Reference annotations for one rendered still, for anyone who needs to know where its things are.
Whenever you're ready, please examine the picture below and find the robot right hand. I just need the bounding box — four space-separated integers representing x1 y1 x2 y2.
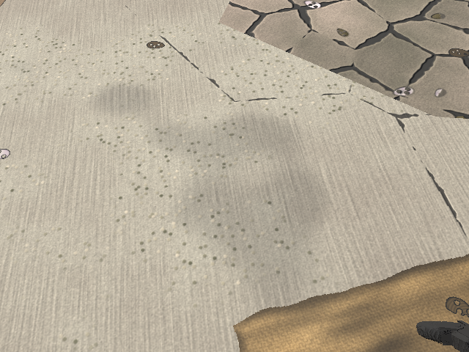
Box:
416 320 469 352

